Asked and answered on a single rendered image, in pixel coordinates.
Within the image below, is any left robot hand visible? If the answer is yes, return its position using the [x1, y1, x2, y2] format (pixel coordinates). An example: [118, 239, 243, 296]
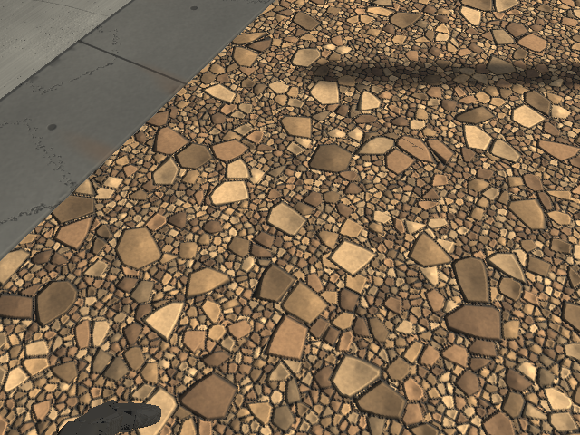
[57, 400, 161, 435]

